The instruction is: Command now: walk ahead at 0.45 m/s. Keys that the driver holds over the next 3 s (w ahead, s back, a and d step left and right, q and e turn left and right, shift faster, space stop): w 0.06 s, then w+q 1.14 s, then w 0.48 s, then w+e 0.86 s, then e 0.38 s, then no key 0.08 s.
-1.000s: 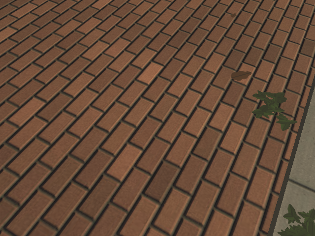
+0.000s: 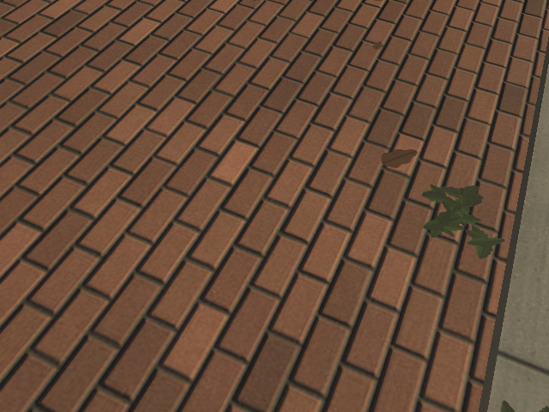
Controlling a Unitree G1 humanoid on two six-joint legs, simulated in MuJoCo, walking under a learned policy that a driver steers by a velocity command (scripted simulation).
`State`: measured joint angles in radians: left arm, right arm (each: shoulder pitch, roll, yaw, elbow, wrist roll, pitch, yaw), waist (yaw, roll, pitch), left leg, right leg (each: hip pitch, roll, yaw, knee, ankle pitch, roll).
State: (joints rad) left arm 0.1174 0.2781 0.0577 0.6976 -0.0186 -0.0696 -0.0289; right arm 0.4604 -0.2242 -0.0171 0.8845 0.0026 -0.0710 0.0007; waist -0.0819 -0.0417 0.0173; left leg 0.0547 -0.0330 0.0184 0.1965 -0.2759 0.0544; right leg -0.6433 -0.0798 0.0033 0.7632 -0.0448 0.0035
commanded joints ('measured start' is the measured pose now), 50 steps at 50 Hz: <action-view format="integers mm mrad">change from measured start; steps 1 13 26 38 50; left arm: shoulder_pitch -193 162 111 151 -105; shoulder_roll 15 102 147 109 72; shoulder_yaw -11 28 47 7 -3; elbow -120 -6 99 27 -40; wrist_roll -6 13 25 6 30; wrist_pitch -25 -28 -52 -50 -32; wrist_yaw -16 14 29 20 19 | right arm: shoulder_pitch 30 -82 -316 -3 -144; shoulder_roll -192 -196 -90 -332 -234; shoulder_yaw -42 -51 -40 -129 -95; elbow -37 -111 -206 -267 -263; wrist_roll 6 55 19 19 16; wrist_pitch -7 -16 27 24 8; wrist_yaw -14 -13 21 28 -16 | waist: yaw -19 164 124 -34 42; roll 129 -49 27 209 108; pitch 113 -133 71 -407 -15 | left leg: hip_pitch -90 -760 -709 355 -295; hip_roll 224 108 175 379 121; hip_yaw -108 -139 -57 -879 -253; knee -96 1116 589 104 38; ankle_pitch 327 -117 341 -140 293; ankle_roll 129 -22 -47 379 185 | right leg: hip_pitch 1 768 521 -116 73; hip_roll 40 -267 -157 108 36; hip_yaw -46 445 -130 78 44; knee -153 -506 -668 656 -80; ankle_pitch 108 -309 64 -559 80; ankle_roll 6 -229 -188 11 70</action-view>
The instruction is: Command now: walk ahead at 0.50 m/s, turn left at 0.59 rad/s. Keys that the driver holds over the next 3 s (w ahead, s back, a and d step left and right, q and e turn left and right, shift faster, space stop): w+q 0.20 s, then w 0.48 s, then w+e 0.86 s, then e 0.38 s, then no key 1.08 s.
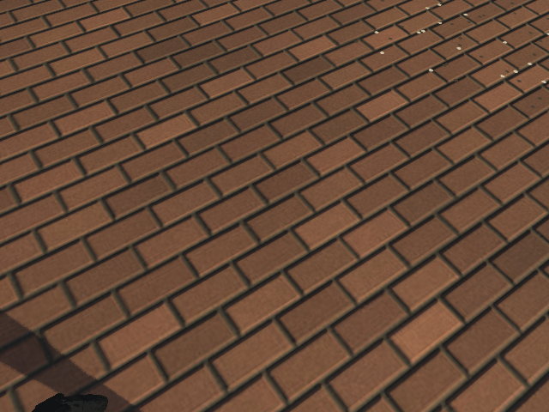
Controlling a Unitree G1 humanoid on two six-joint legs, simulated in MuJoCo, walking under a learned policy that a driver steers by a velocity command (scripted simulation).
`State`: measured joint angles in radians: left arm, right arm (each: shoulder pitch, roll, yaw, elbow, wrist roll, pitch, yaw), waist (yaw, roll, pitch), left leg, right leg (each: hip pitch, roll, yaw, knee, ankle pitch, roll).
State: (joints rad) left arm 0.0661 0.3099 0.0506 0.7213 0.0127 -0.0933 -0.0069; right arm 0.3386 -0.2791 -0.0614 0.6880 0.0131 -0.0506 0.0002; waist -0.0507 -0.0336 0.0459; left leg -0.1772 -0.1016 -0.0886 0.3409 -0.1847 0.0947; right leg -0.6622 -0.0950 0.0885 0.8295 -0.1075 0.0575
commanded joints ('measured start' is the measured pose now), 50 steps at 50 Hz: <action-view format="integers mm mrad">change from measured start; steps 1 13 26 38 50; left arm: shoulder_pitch -85 274 240 268 101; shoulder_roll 39 140 142 140 23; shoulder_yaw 2 58 39 15 9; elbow -73 -7 74 62 19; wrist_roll -6 -21 -34 -62 -33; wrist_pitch -11 -31 -8 -10 47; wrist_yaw -7 -21 -7 -8 -19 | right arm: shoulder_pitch -8 117 -256 61 -91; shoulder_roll -183 -142 -34 -161 -127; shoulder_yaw -52 -21 20 -34 -35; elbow -60 -50 -131 -60 29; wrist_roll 6 32 -1 -15 -28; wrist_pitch -10 -1 -25 -23 -67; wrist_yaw -17 -22 17 12 -3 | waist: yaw -3 121 120 -64 33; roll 109 -161 -38 190 83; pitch -39 -247 -17 -238 5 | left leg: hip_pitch -70 -610 -415 427 67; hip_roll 187 73 181 477 329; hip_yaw -151 -124 68 -437 160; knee -102 971 338 -25 -230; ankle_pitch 165 -344 158 -107 255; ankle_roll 132 -81 -99 170 84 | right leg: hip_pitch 118 925 533 -124 -11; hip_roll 67 -292 -98 54 -16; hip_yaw -45 664 6 28 -4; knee -203 -551 -679 454 -1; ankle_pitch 183 -469 142 -386 161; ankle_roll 15 -311 -257 -87 -41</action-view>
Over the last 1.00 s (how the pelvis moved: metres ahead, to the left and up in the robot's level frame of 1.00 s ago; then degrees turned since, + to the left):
0.54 0.10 0.00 28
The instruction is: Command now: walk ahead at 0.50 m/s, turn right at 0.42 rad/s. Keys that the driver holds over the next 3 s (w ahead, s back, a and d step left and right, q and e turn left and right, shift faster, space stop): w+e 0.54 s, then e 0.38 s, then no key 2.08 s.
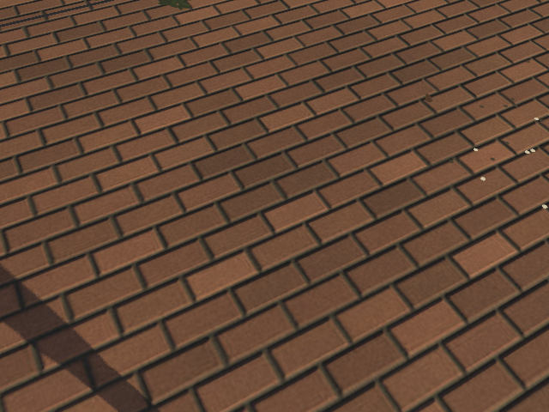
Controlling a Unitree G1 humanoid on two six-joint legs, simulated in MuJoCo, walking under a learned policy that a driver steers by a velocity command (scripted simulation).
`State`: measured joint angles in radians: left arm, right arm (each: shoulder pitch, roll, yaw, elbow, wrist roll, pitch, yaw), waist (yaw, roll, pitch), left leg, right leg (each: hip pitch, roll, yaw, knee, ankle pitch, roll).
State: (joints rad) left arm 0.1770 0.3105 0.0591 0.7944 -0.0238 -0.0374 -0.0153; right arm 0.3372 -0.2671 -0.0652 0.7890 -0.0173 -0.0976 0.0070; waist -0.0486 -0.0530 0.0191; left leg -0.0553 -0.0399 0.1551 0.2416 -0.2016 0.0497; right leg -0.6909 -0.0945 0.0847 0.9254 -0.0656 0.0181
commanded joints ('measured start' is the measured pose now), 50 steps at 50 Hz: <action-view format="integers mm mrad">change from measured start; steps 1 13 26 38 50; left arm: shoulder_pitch -48 221 110 268 68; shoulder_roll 16 307 146 162 62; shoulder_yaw -3 105 55 48 27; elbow -68 -93 -133 -146 -226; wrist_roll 5 -10 2 -10 17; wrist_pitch -10 7 -18 34 95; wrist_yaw -17 -15 27 44 31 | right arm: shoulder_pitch -77 61 -299 -121 -278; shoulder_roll -148 -49 -74 -148 -176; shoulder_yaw -34 2 9 -28 -33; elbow -64 -87 -168 -178 -117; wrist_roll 5 -10 4 5 13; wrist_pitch -17 22 -8 18 76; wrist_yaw -13 -28 -7 -5 -20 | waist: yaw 15 97 94 28 51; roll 95 -209 -13 225 184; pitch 44 -268 -18 -322 -141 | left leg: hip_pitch -46 -589 -476 254 -160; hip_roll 271 36 80 461 333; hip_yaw -61 2 -197 -698 -204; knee -135 1053 428 178 34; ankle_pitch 272 -317 231 410 325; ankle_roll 123 -89 -126 217 199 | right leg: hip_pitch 24 1048 410 9 308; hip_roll -13 -170 24 134 44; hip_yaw -24 512 153 95 -70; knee -144 -454 -684 428 -83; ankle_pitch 146 -183 91 -559 -263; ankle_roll -6 -404 -254 40 33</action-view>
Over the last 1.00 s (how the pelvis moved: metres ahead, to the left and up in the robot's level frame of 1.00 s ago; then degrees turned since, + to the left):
0.53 0.08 0.00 6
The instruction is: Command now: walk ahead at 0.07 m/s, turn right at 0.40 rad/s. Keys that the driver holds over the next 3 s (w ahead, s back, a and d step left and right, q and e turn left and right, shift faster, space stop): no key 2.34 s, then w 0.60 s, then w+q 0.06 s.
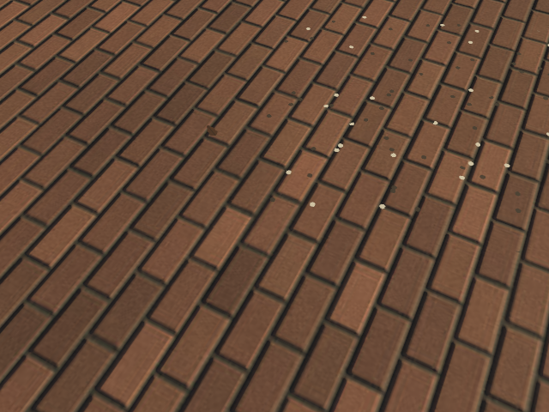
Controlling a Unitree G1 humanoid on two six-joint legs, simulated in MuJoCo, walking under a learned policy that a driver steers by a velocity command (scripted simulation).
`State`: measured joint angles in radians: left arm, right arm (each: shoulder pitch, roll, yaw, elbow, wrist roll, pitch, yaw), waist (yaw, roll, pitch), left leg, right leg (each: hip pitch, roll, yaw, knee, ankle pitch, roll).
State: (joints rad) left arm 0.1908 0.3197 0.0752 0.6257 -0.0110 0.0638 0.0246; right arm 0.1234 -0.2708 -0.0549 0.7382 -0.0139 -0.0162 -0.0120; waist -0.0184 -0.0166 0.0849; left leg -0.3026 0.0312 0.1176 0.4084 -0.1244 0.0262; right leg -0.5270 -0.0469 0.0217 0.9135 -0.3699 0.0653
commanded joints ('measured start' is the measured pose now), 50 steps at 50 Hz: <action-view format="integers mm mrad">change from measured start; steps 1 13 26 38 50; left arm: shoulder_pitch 43 -90 -93 -41 -17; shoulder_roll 57 74 35 25 27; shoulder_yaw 11 -8 -13 -3 -10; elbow -61 -42 75 215 342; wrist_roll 5 31 29 21 15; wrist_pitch -5 -70 -61 -59 -62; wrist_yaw -12 -13 -9 7 17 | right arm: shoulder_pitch -58 39 7 39 61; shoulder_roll -178 -128 -114 -94 -78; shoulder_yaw -44 -31 -2 16 24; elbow -59 45 109 199 264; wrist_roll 15 9 -4 4 7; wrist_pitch -2 37 9 0 5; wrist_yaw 3 -8 7 -14 -18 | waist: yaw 17 -11 22 8 12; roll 150 -120 94 16 19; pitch -199 -151 -101 -76 -68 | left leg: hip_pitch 92 -131 32 75 83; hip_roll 265 32 63 32 11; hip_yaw -167 -141 -180 -156 -141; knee -128 557 -33 -27 -35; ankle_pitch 215 -317 -89 -73 -49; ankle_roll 219 -117 -13 -19 -17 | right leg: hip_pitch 162 322 364 355 364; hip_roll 3 -166 15 16 17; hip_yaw -14 171 55 46 33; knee -113 -572 -475 -498 -505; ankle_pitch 43 581 199 269 280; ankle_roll -23 -278 -102 -85 -81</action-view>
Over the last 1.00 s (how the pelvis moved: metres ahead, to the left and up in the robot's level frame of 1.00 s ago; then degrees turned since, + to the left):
0.46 -0.08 -0.01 -35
